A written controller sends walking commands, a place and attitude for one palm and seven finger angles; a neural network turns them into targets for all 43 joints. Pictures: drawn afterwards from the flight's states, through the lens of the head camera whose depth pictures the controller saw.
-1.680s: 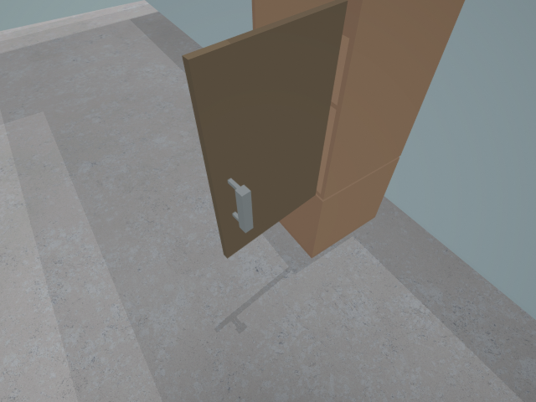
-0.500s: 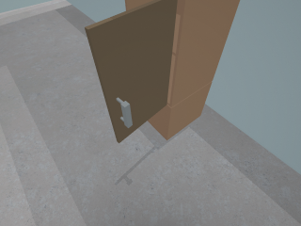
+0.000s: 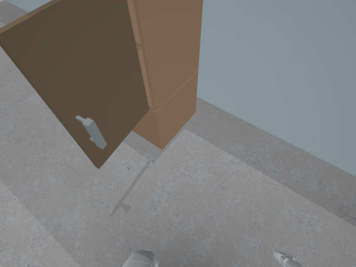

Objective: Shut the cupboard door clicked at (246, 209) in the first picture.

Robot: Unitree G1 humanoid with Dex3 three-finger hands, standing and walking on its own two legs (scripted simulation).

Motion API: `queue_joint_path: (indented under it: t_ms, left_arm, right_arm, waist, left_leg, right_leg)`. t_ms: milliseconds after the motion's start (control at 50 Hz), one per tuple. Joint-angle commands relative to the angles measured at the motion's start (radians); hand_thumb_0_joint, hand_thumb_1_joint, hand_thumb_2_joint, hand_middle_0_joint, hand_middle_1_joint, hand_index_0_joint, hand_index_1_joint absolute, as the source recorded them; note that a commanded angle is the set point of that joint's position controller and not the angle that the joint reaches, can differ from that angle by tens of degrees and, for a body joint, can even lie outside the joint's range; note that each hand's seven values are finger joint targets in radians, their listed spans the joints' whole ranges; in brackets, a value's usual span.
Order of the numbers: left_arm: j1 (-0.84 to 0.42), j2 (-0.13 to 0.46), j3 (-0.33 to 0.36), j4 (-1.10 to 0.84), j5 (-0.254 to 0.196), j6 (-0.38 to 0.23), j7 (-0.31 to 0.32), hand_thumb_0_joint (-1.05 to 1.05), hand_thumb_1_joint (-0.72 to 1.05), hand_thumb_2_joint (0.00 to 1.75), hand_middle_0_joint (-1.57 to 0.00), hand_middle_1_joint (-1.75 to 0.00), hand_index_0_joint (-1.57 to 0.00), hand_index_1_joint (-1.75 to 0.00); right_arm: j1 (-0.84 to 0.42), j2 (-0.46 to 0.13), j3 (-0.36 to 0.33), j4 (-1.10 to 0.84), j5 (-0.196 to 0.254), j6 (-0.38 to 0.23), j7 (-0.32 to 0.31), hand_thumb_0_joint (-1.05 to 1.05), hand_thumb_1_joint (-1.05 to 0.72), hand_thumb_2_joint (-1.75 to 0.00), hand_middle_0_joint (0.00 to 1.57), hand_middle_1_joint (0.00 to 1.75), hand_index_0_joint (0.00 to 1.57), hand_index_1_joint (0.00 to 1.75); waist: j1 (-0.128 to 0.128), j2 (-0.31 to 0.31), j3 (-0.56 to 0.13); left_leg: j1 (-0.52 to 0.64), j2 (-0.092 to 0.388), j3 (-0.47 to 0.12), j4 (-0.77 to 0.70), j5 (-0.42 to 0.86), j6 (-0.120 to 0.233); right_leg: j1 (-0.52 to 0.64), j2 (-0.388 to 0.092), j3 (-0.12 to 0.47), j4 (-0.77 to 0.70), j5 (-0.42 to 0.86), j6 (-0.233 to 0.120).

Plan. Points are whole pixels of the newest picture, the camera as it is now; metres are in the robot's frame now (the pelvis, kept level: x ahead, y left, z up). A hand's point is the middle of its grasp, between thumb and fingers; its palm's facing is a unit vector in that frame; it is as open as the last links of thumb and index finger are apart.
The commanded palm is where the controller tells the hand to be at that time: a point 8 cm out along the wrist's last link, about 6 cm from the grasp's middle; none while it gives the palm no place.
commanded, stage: walk to a spot facing it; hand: left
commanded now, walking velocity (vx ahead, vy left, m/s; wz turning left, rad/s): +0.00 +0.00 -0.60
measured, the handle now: (90, 132) +0.49 +0.34 -0.12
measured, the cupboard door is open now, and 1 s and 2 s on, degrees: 96 96 96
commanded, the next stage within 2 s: turn to face it in 1.92 s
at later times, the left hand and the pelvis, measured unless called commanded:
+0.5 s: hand (109, 245) +0.17 +0.21 -0.17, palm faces -0.27 -0.93 -0.25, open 7.4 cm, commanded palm none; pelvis +0.01 +0.02 -0.01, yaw -17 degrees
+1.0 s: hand (153, 213) +0.26 +0.10 -0.18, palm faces -0.57 -0.81 -0.16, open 7.4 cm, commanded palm none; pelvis +0.08 -0.01 +0.00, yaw -35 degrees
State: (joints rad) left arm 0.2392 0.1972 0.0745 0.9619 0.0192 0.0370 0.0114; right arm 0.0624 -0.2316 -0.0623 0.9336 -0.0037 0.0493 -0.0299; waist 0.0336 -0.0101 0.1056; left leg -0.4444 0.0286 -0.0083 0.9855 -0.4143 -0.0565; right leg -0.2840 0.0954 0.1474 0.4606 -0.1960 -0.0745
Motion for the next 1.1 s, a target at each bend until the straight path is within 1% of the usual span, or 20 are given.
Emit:
queue_joint_path:
  t_ms: [0, 140, 180, 200, 240, 300, 420, 480, 500, 520, 540, 600, 720, 800, 820, 860, 880, 920, 980, 1080]
  left_arm:
    - [0.051, 0.211, 0.051, -0.063, 0.012, -0.016, 0.01, 0.0, 0.9, 0.9, -0.2, -0.3, -0.2, -0.3]
    - [-0.03, 0.213, 0.053, -0.1, 0.004, -0.006, 0.006, 0.0, 0.9, 0.9, -0.2, -0.3, -0.2, -0.3]
    - [-0.036, 0.129, 0.033, -0.134, -0.016, -0.006, -0.011, 0.0, 0.9, 0.9, -0.2, -0.3, -0.2, -0.3]
    - [-0.069, 0.151, 0.034, -0.152, -0.004, -0.009, -0.018, 0.0, 0.9, 0.9, -0.2, -0.3, -0.2, -0.3]
    - [-0.068, 0.174, 0.048, -0.146, 0.014, -0.002, -0.035, 0.0, 0.9, 0.9, -0.2, -0.3, -0.2, -0.3]
    - [-0.074, 0.134, 0.035, -0.135, 0.005, 0.003, -0.046, 0.0, 0.9, 0.9, -0.2, -0.3, -0.2, -0.3]
    - [-0.162, 0.114, 0.014, -0.16, -0.001, 0.001, -0.06, 0.0, 0.9, 0.9, -0.2, -0.3, -0.2, -0.3]
    - [-0.084, 0.137, 0.019, -0.138, -0.004, -0.006, -0.058, 0.0, 0.9, 0.9, -0.2, -0.3, -0.2, -0.3]
    - [0.0, 0.185, 0.028, -0.112, 0.0, -0.015, -0.052, 0.0, 0.9, 0.9, -0.2, -0.3, -0.2, -0.3]
    - [0.077, 0.304, 0.054, -0.088, 0.013, -0.026, -0.032, 0.0, 0.9, 0.9, -0.2, -0.3, -0.2, -0.3]
    - [0.143, 0.357, 0.065, -0.065, -0.002, -0.023, -0.015, 0.0, 0.9, 0.9, -0.2, -0.3, -0.2, -0.3]
    - [-0.034, 0.268, 0.05, -0.119, 0.004, -0.007, 0.005, 0.0, 0.9, 0.9, -0.2, -0.3, -0.2, -0.3]
    - [-0.077, 0.272, 0.04, -0.137, 0.013, -0.026, -0.016, 0.0, 0.9, 0.9, -0.2, -0.3, -0.2, -0.3]
    - [-0.108, 0.249, 0.041, -0.136, 0.01, -0.033, -0.028, 0.0, 0.9, 0.9, -0.2, -0.3, -0.2, -0.3]
    - [-0.129, 0.216, 0.035, -0.145, 0.005, -0.032, -0.032, 0.0, 0.9, 0.9, -0.2, -0.3, -0.2, -0.3]
    - [-0.172, 0.097, 0.01, -0.206, -0.007, -0.034, -0.045, 0.0, 0.9, 0.9, -0.2, -0.3, -0.2, -0.3]
    - [-0.249, 0.136, 0.019, -0.229, 0.006, -0.041, -0.055, 0.0, 0.9, 0.9, -0.2, -0.3, -0.2, -0.3]
    - [-0.208, 0.128, 0.033, -0.19, 0.021, -0.05, -0.071, 0.0, 0.9, 0.9, -0.2, -0.3, -0.2, -0.3]
    - [-0.17, 0.064, 0.01, -0.155, 0.017, -0.035, -0.088, 0.0, 0.9, 0.9, -0.2, -0.3, -0.2, -0.3]
    - [-0.269, 0.024, -0.016, -0.166, 0.01, -0.035, -0.092, 0.0, 0.9, 0.9, -0.2, -0.3, -0.2, -0.3]
  right_arm:
    - [-0.005, -0.076, -0.014, -0.081, 0.0, -0.019, -0.01, 0.0, -0.9, -0.9, 0.2, 0.3, 0.2, 0.3]
    - [0.101, -0.093, -0.013, -0.073, 0.011, -0.04, -0.021, 0.0, -0.9, -0.9, 0.2, 0.3, 0.2, 0.3]
    - [0.149, -0.224, -0.036, -0.074, -0.011, -0.06, -0.032, 0.0, -0.9, -0.9, 0.2, 0.3, 0.2, 0.3]
    - [0.152, -0.248, -0.039, -0.089, -0.015, -0.053, -0.033, 0.0, -0.9, -0.9, 0.2, 0.3, 0.2, 0.3]
    - [0.094, -0.192, -0.014, -0.108, -0.033, -0.059, -0.037, 0.0, -0.9, -0.9, 0.2, 0.3, 0.2, 0.3]
    - [0.106, -0.159, -0.004, -0.111, -0.032, -0.062, -0.036, 0.0, -0.9, -0.9, 0.2, 0.3, 0.2, 0.3]
    - [0.211, -0.205, -0.024, -0.076, -0.033, -0.052, -0.019, 0.0, -0.9, -0.9, 0.2, 0.3, 0.2, 0.3]
    - [0.188, -0.225, -0.031, -0.081, -0.025, -0.048, -0.013, 0.0, -0.9, -0.9, 0.2, 0.3, 0.2, 0.3]
    - [0.176, -0.215, -0.033, -0.093, -0.016, -0.047, -0.006, 0.0, -0.9, -0.9, 0.2, 0.3, 0.2, 0.3]
    - [0.168, -0.13, -0.018, -0.124, -0.003, -0.047, -0.002, 0.0, -0.9, -0.9, 0.2, 0.3, 0.2, 0.3]
    - [0.095, -0.119, -0.003, -0.159, 0.0, -0.039, -0.01, 0.0, -0.9, -0.9, 0.2, 0.3, 0.2, 0.3]
    - [0.107, -0.121, -0.006, -0.124, -0.005, -0.026, -0.006, 0.0, -0.9, -0.9, 0.2, 0.3, 0.2, 0.3]
    - [0.116, -0.092, -0.008, -0.113, -0.017, -0.032, 0.034, 0.0, -0.9, -0.9, 0.2, 0.3, 0.2, 0.3]
    - [0.227, -0.088, -0.011, -0.083, -0.015, -0.064, 0.029, 0.0, -0.9, -0.9, 0.2, 0.3, 0.2, 0.3]
    - [0.303, -0.11, -0.012, -0.054, -0.016, -0.075, 0.018, 0.0, -0.9, -0.9, 0.2, 0.3, 0.2, 0.3]
    - [0.476, -0.278, -0.045, -0.022, -0.043, -0.097, -0.006, 0.0, -0.9, -0.9, 0.2, 0.3, 0.2, 0.3]
    - [0.454, -0.274, -0.037, -0.027, -0.039, -0.1, -0.01, 0.0, -0.9, -0.9, 0.2, 0.3, 0.2, 0.3]
    - [0.353, -0.202, -0.017, -0.057, -0.042, -0.112, 0.0, 0.0, -0.9, -0.9, 0.2, 0.3, 0.2, 0.3]
    - [0.361, -0.12, 0.013, -0.027, -0.032, -0.129, -0.006, 0.0, -0.9, -0.9, 0.2, 0.3, 0.2, 0.3]
    - [0.491, -0.098, 0.022, 0.039, -0.034, -0.132, -0.011, 0.0, -0.9, -0.9, 0.2, 0.3, 0.2, 0.3]
  waist:
    - [0.01, -0.131, -0.141]
    - [-0.05, -0.09, -0.189]
    - [-0.073, 0.277, -0.198]
    - [-0.071, 0.294, -0.162]
    - [-0.028, 0.148, -0.102]
    - [-0.019, 0.224, -0.12]
    - [-0.073, 0.248, -0.14]
    - [-0.024, 0.211, -0.16]
    - [0.017, 0.122, -0.2]
    - [0.048, -0.202, -0.254]
    - [0.093, -0.298, -0.253]
    - [0.007, -0.241, -0.163]
    - [-0.024, -0.146, -0.093]
    - [-0.077, -0.133, -0.088]
    - [-0.114, -0.077, -0.101]
    - [-0.182, 0.392, -0.108]
    - [-0.168, 0.21, -0.03]
    - [-0.098, 0.079, 0.002]
    - [-0.064, 0.166, -0.028]
    - [-0.101, 0.197, -0.065]
  left_leg:
    - [-0.037, -0.01, -0.03, -0.089, -0.017, -0.001]
    - [0.283, -0.027, -0.042, -0.523, 0.131, 0.025]
    - [0.539, 0.319, -0.384, -0.749, 0.181, 0.136]
    - [0.43, 0.465, -0.455, -0.745, 0.304, 0.223]
    - [0.307, 0.394, -0.329, -0.7, 0.546, 0.261]
    - [0.37, 0.258, -0.071, -0.585, 0.837, 0.186]
    - [0.382, 0.261, 0.015, -0.534, 0.807, 0.156]
    - [0.316, 0.257, 0.049, -0.425, 0.741, 0.107]
    - [0.215, 0.217, 0.098, -0.289, 0.632, 0.062]
    - [-0.05, 0.088, 0.194, -0.037, 0.185, -0.003]
    - [-0.148, 0.029, 0.093, 0.147, -0.282, -0.014]
    - [-0.143, 0.089, 0.009, 0.182, -0.119, -0.013]
    - [0.046, 0.027, 0.077, -0.117, -0.001, -0.016]
    - [0.279, -0.022, 0.111, -0.406, 0.051, -0.003]
    - [0.435, -0.001, 0.094, -0.53, 0.064, 0.007]
    - [0.559, 0.472, -0.535, -0.827, -0.342, 0.163]
    - [0.437, 0.533, -0.58, -0.881, -0.318, 0.233]
    - [0.34, 0.424, -0.39, -0.854, -0.144, 0.204]
    - [0.428, 0.267, -0.014, -0.754, 0.379, 0.102]
    - [0.544, 0.254, 0.153, -0.689, 0.72, 0.099]
  right_leg:
    - [0.187, -0.257, 0.334, -0.111, 0.323, -0.117]
    - [0.017, -0.19, 0.355, -0.036, 0.265, -0.043]
    - [-0.317, 0.023, 0.094, 0.233, -0.226, 0.064]
    - [-0.315, -0.014, -0.037, 0.452, -0.416, 0.103]
    - [-0.307, -0.052, -0.058, 0.681, -0.328, 0.128]
    - [-0.312, -0.081, -0.116, 0.672, -0.29, 0.135]
    - [-0.143, -0.075, -0.232, 0.348, -0.245, 0.112]
    - [0.055, -0.069, -0.24, 0.094, -0.085, 0.08]
    - [0.231, -0.106, -0.191, -0.017, 0.134, 0.056]
    - [0.45, -0.359, 0.149, -0.062, 0.538, -0.04]
    - [0.417, -0.503, 0.296, -0.033, 0.852, -0.162]
    - [0.223, -0.363, 0.199, -0.065, 0.384, -0.154]
    - [-0.021, -0.274, 0.212, -0.205, -0.325, -0.121]
    - [-0.144, -0.22, 0.231, -0.15, -0.444, -0.092]
    - [-0.243, -0.173, 0.191, -0.06, -0.43, -0.056]
    - [-0.539, 0.004, -0.109, 0.504, -0.469, 0.058]
    - [-0.547, -0.107, -0.043, 0.627, -0.366, 0.052]
    - [-0.508, -0.141, -0.087, 0.746, -0.216, 0.065]
    - [-0.493, -0.147, -0.161, 0.741, -0.068, 0.082]
    - [-0.468, -0.131, -0.254, 0.526, -0.021, 0.068]
